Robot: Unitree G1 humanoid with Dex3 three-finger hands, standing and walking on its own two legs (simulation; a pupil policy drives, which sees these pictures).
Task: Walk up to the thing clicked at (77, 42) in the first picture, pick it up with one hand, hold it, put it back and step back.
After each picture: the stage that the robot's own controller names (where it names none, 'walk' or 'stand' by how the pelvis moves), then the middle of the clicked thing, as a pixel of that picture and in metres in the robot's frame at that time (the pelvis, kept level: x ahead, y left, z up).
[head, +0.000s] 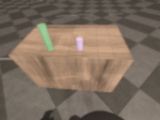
stand; (79, 44) +0.68 +0.15 +0.03
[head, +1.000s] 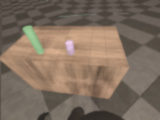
rise first; (70, 47) +0.59 +0.24 +0.05
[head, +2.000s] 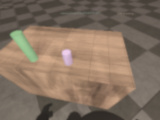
stand; (67, 57) +0.46 +0.21 +0.04
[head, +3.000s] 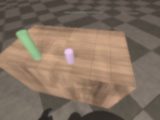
stand; (69, 56) +0.48 +0.20 +0.03
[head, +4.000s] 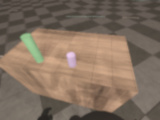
stand; (71, 60) +0.47 +0.19 +0.03
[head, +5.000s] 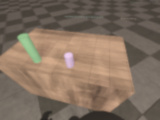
stand; (69, 60) +0.46 +0.21 +0.03
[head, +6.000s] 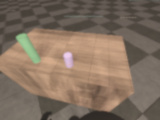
stand; (68, 60) +0.46 +0.21 +0.03
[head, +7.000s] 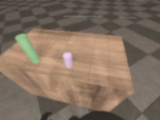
stand; (68, 60) +0.46 +0.22 +0.03
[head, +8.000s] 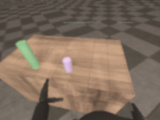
rise first; (67, 65) +0.43 +0.23 +0.03
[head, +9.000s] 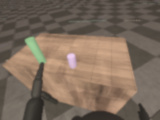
go down; (72, 61) +0.47 +0.22 +0.03
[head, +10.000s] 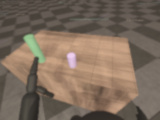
go down; (72, 60) +0.46 +0.22 +0.03
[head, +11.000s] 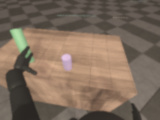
go down; (67, 62) +0.43 +0.20 +0.04
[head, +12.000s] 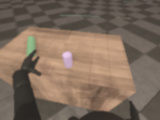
close in; (67, 60) +0.45 +0.20 +0.04
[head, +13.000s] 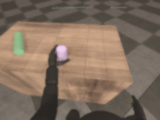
close; (62, 54) +0.47 +0.21 +0.07
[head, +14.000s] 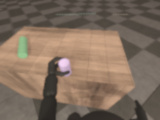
lift; (65, 67) +0.35 +0.19 +0.08
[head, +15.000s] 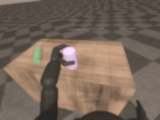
lift; (70, 58) +0.31 +0.15 +0.24
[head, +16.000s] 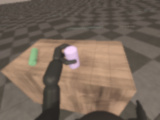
hold; (72, 58) +0.33 +0.14 +0.23
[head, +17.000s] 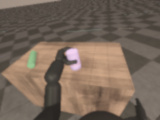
hold; (74, 59) +0.33 +0.13 +0.22
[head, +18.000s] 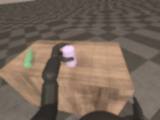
crouch; (69, 56) +0.35 +0.15 +0.23
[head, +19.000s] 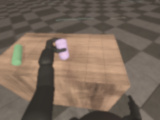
lower; (62, 49) +0.44 +0.19 +0.18
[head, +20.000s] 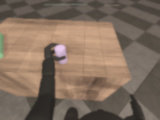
lower; (61, 54) +0.45 +0.19 +0.08
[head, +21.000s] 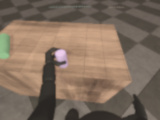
lower; (62, 59) +0.42 +0.20 +0.08
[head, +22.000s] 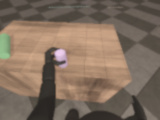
lower; (61, 58) +0.43 +0.20 +0.08
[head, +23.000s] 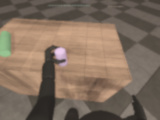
lower; (61, 57) +0.43 +0.20 +0.08
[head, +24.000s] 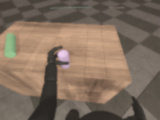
open; (64, 59) +0.42 +0.19 +0.07
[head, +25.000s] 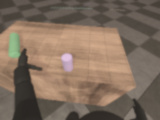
sink last; (67, 63) +0.40 +0.17 +0.06
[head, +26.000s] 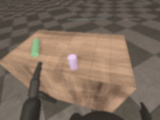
stand; (73, 62) +0.43 +0.19 +0.05
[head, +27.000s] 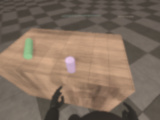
stand; (70, 65) +0.40 +0.18 +0.04
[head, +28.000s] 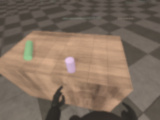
stand; (70, 65) +0.41 +0.19 +0.03
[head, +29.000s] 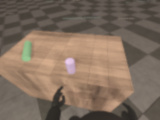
stand; (70, 66) +0.40 +0.19 +0.03
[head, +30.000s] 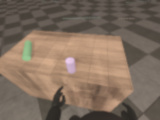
stand; (70, 65) +0.41 +0.19 +0.03
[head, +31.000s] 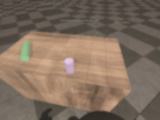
walk; (69, 66) +0.41 +0.19 +0.04
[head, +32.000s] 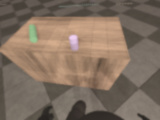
walk; (74, 43) +0.59 +0.20 +0.05
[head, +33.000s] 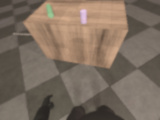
walk; (83, 16) +0.96 +0.14 +0.05
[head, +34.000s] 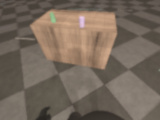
stand; (81, 22) +1.10 +0.17 +0.04
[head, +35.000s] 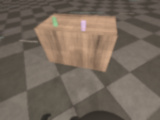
stand; (83, 25) +1.11 +0.17 +0.02
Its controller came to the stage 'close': yes
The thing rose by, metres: 0.21
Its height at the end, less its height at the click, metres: +0.00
